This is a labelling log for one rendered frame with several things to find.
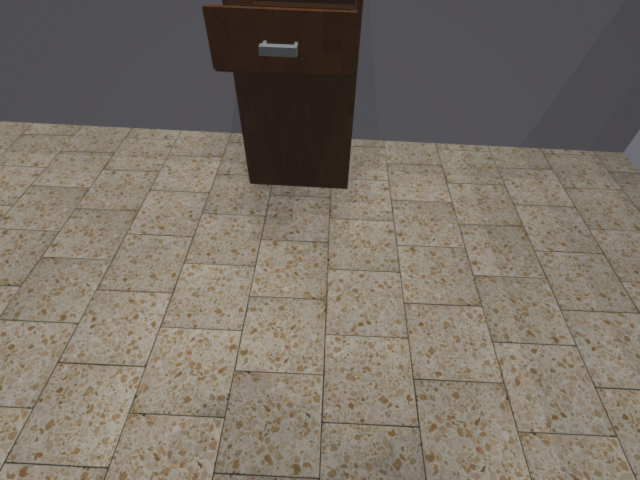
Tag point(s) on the handle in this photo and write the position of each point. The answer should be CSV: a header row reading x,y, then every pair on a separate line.
x,y
278,50

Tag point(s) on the drawer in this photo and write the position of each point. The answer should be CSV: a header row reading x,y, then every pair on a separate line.
x,y
325,36

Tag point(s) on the cabinet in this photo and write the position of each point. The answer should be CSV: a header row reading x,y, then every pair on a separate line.
x,y
297,129

